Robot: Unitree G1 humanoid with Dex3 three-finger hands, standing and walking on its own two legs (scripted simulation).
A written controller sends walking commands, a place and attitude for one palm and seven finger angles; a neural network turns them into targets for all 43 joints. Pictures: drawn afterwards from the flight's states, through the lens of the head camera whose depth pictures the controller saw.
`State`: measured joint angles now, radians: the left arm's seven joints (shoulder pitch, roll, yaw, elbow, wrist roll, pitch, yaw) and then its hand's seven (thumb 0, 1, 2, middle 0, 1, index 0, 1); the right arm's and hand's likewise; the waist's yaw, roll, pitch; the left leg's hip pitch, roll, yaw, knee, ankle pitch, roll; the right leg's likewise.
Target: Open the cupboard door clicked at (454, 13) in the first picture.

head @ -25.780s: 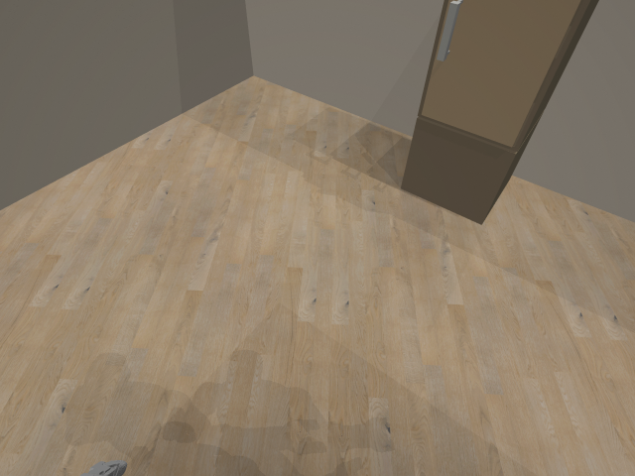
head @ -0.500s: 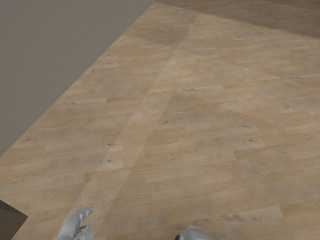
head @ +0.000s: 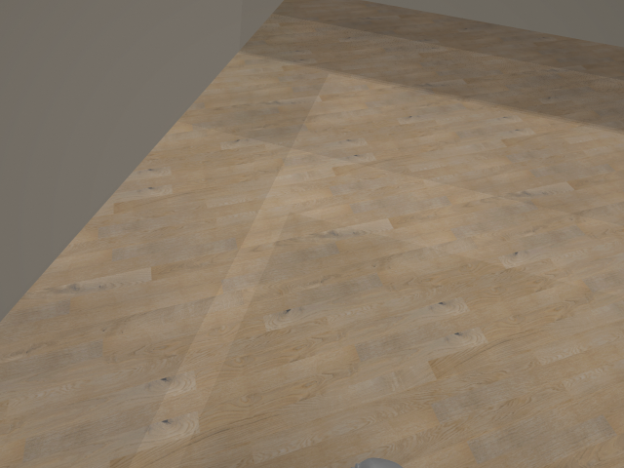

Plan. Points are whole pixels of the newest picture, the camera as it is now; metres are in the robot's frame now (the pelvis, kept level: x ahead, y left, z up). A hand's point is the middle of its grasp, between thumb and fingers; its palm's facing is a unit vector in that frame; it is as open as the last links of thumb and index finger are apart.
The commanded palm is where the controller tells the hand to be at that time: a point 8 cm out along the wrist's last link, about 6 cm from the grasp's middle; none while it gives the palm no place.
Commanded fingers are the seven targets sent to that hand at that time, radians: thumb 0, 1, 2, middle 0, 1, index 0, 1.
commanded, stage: walk to a spot facing it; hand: left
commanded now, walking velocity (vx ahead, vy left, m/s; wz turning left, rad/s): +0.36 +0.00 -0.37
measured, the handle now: out of the picture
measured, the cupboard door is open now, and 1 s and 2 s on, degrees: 49 49 49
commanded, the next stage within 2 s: turn to face it in 0.46 s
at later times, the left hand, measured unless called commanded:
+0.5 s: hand (258, 359) +0.30 +0.11 -0.16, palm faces -0.10 -0.97 -0.21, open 7.2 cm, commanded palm none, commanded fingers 0.00 0.90 0.90 -0.20 -0.30 -0.20 -0.30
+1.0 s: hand (281, 263) +0.50 +0.10 -0.16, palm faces +0.11 -0.97 -0.23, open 7.3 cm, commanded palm none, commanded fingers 0.00 0.90 0.90 -0.20 -0.30 -0.20 -0.30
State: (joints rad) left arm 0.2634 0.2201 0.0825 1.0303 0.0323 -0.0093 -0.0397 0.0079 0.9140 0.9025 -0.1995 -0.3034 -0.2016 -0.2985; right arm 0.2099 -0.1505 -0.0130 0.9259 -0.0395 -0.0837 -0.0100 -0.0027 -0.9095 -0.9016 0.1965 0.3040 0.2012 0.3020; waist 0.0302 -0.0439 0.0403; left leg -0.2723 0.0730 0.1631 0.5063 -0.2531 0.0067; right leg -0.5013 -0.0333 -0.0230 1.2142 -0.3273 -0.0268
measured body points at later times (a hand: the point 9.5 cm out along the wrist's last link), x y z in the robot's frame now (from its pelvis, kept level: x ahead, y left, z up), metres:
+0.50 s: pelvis +0.24 -0.07 +0.00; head +0.27 -0.08 +0.45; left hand +0.31 +0.16 -0.15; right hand +0.23 -0.30 -0.15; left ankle +0.31 +0.07 -0.69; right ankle +0.18 -0.15 -0.74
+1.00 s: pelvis +0.40 -0.10 -0.01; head +0.44 -0.11 +0.44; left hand +0.49 +0.15 -0.14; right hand +0.46 -0.34 -0.16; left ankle +0.44 +0.03 -0.74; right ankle +0.43 -0.23 -0.74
